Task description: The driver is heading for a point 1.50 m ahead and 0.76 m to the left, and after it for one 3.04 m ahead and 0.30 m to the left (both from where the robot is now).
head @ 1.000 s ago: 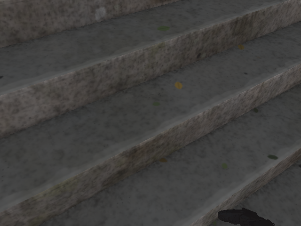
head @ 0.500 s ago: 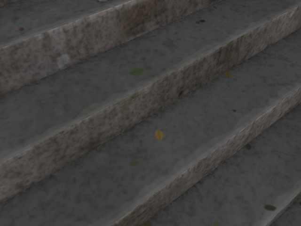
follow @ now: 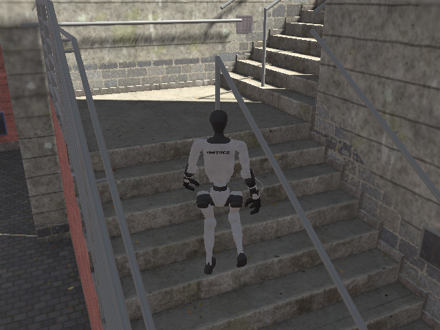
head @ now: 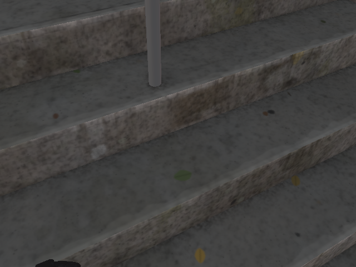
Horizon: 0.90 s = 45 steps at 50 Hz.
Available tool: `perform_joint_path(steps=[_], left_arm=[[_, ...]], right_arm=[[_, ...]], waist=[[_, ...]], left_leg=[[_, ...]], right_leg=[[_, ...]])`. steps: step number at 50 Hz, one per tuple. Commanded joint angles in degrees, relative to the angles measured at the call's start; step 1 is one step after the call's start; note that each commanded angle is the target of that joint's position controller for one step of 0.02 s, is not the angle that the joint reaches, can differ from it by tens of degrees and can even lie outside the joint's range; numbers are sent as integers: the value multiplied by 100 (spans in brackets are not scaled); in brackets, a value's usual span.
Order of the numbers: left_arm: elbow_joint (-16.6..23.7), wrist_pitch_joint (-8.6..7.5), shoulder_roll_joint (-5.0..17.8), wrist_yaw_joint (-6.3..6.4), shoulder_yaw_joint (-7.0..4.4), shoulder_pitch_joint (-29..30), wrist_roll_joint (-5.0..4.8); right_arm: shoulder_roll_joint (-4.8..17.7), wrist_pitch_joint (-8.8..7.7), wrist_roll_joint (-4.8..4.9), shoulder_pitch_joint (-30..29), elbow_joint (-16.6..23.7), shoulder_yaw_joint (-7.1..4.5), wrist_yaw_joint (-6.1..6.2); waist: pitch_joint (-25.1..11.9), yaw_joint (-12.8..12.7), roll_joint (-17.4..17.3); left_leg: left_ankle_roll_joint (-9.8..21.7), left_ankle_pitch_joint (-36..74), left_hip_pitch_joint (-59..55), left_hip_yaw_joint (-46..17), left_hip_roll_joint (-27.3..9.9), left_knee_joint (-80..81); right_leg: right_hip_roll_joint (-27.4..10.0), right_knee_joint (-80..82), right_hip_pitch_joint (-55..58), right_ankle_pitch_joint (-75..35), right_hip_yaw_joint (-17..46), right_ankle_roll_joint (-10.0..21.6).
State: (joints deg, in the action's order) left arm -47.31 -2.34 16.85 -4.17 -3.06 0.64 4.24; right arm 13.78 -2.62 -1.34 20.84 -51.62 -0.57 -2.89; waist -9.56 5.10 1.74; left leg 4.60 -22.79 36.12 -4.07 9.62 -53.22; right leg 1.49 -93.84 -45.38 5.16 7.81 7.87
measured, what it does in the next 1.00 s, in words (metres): climbs, turning left: right foot, then left foot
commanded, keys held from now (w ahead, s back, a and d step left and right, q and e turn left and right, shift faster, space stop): q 0.86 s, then no key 0.14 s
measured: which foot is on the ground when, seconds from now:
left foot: down 0.00-0.28, up 0.30-0.70, down 0.72-1.00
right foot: up 0.00-0.24, down 0.26-0.74, up 0.76-1.00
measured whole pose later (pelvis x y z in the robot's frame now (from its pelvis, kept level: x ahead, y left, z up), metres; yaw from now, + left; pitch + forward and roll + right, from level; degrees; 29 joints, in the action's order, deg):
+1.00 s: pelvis +0.05 +0.00 +0.05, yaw +36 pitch +5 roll -1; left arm -37.1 -2.9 15.7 1.1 -3.4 -6.7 2.7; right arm 14.5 -4.6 0.4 12.0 -35.8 -0.5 -0.8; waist -4.0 1.5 -1.1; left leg 3.3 -14.3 23.7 -4.3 3.6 -33.6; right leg 1.6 -88.5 -42.6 18.9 1.0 -8.1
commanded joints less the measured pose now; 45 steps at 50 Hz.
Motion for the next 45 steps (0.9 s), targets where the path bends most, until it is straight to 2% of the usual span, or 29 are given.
perform_joint_path(steps=[1,3,5,6,9,10,12,13,14,15,16,17,18,20,22,26,29,31,33,34,35,36,37,38,39,40,42,43,45], left_arm=[[495,-141,-174,454,270,-193,-163],[694,-178,162,609,181,118,-215],[887,-48,208,505,138,445,-201],[789,-56,117,482,108,140,-164],[1088,-17,62,428,51,46,-132],[1136,21,-24,433,17,-189,-57],[694,13,-1,541,-49,-1405,-173],[543,0,172,628,-150,-1735,-155],[564,-126,659,722,-201,-2069,-195],[895,-15,816,581,-250,-1697,70],[830,-62,696,531,-318,-1543,226],[903,-74,485,390,-216,-916,82],[1162,-103,-81,300,1,-90,50],[1295,-82,-255,438,84,384,-117],[1485,-151,-4,563,23,360,-117],[1394,-290,330,584,-35,-301,-39],[1274,-344,570,662,-136,-308,-103],[1089,-300,712,746,-245,-756,-232],[905,-254,869,825,-380,-1103,-71],[902,-223,862,812,-384,-923,35],[935,-204,667,798,-311,-735,-25],[1096,-366,296,724,-169,-430,-80],[1215,-435,-341,676,32,-387,-61],[1686,-484,-502,772,125,-448,-181],[1827,-476,-195,688,105,106,-332],[1813,-432,102,623,-2,409,-475],[1505,-307,584,642,-216,-311,-334],[1639,-311,494,638,-195,-227,-228],[1648,-233,363,616,-142,-385,-169]], right_arm=[[-323,-368,100,-567,-121,191,33],[110,-558,81,-501,267,123,126],[653,-657,58,-630,663,-53,149],[544,-703,112,-564,709,-37,187],[792,-702,213,-1135,1325,-171,380],[1079,-624,226,-1209,1461,-282,326],[882,-530,260,-1007,1451,-345,208],[559,-521,275,-425,1319,-328,86],[-474,-514,223,450,1351,-50,-52],[-342,-211,14,1232,1216,-103,-99],[217,45,-30,671,1167,-291,-56],[322,265,102,253,1171,-288,17],[594,402,206,5,1223,-341,122],[441,341,32,-591,1539,-167,66],[439,360,8,-761,1444,-88,-133],[683,195,9,-1360,1744,-58,-170],[364,239,3,-1348,1952,69,-233],[171,234,-16,-1213,2085,99,-279],[222,281,-18,-984,2214,51,-254],[306,230,10,-1076,2274,8,-226],[439,97,-62,-1143,2297,-148,-159],[785,-126,16,-464,1991,-354,-70],[1149,-281,-95,-154,1748,-532,54],[1959,-345,20,194,1683,-713,210],[1691,-401,-179,274,1675,-699,213],[1469,-482,-119,-401,1747,-645,114],[1014,-369,91,-1314,1942,-418,35],[730,-269,170,-1482,1985,-290,96],[446,-180,121,-1777,2145,-106,217]], waist=[[358,-775,-109],[-203,-621,-189],[-276,-501,-365],[-41,-604,-716],[274,-834,-225],[117,-1010,-497],[278,-1127,-380],[51,-1046,-186],[-1343,-459,929],[-1730,-289,1832],[-668,-529,537],[-202,-432,575],[-48,-241,164],[96,-91,-131],[-69,-386,53],[14,-845,-16],[141,-725,-34],[306,-945,398],[458,-1095,461],[309,-996,377],[274,-776,500],[43,-405,670],[-62,-389,-385],[-574,-349,-1799],[-478,116,-1228],[177,55,-1320],[290,-498,-624],[474,-628,-509],[256,-762,-625]], left_leg=[[830,1907,-783,-1755,-751,2240],[533,2601,-420,-1463,-614,2400],[592,2992,-162,-1964,-901,2794],[540,3386,136,-1856,-985,2881],[349,2906,658,-1749,-802,2551],[514,4022,524,-1975,-740,2505],[759,4090,-1140,-2413,-947,1463],[600,4135,-1183,-2252,-587,562],[-187,1480,-347,-1329,197,-1421],[-729,-1956,1700,-1200,643,-3193],[-969,-1463,2554,-1211,299,-5017],[-908,-502,2848,-1096,27,-6348],[-810,431,2622,-1075,-228,-6153],[-756,625,1763,-550,-634,-5834],[-959,903,1240,-159,-668,-6172],[-1161,527,1458,-164,-898,-4694],[-1090,158,724,173,-1478,-2143],[-1058,-418,531,332,-1585,-271],[-848,190,347,285,-1564,737],[-665,599,-133,432,-1465,1161],[-384,912,-814,640,-1239,1754],[17,1677,-1941,557,-1034,2314],[650,3164,-2924,-146,-1355,2571],[2115,4186,-4135,-2506,-2668,3116],[1954,3101,-4135,-2969,-2835,3101],[1624,2999,-3243,-2548,-2742,2941],[1340,3028,-2035,-1934,-2491,2936],[1305,2535,-1497,-1807,-2316,3104],[1249,2179,-1401,-1681,-2144,3092]], right_leg=[[-66,-694,-1833,948,-217,-209],[-291,315,-893,618,-599,-915],[-320,724,-141,1301,-959,-1366],[-369,700,487,979,-1023,-1424],[-344,3060,2142,685,-1039,-1466],[-179,3973,2847,608,-1082,-1485],[99,6523,2964,-79,-1123,-1380],[-2,6975,3645,-892,-1108,-938],[-1738,6417,5301,-5209,649,812],[-3432,6910,6317,-5535,3423,2507],[-3400,7152,5308,-3759,3593,2166],[-2806,7106,4378,-2029,2544,1615],[-2296,7341,3306,-1080,1407,1123],[-1668,7669,2091,19,178,684],[-1411,7781,1801,-158,-448,561],[-1554,7651,3048,-500,-1030,469],[-1789,7597,3207,-782,-1214,313],[-1885,7428,3639,18,-1093,285],[-2611,7465,3932,326,-590,480],[-2683,7391,3748,429,-572,415],[-2484,7275,3362,1187,-798,197],[-2045,6634,2915,1584,-1196,-166],[-1224,5353,2024,2026,-2018,-775],[-269,4091,452,3037,-1893,-1449],[-214,2538,-348,3029,-770,-1572],[-207,691,-785,2836,-376,-1474],[-260,-669,-598,2130,-125,-1266],[-200,-560,-260,1978,-165,-1184],[-111,-393,-3,1562,-272,-1312]])
Velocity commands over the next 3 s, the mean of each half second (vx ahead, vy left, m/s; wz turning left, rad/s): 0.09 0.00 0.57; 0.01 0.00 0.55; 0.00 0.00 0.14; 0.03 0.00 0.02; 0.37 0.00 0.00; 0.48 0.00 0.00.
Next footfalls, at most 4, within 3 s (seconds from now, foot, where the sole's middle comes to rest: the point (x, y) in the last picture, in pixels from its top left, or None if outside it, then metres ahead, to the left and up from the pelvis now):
0.26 right None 0.19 -0.14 -0.72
0.72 left None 0.05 0.11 -0.72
1.14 right None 0.15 -0.09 -0.72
2.52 right None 0.41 0.06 -0.55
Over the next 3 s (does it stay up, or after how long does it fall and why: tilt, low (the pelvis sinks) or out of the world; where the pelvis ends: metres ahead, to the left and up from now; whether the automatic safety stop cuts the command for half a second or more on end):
stays up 0.45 0.18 0.24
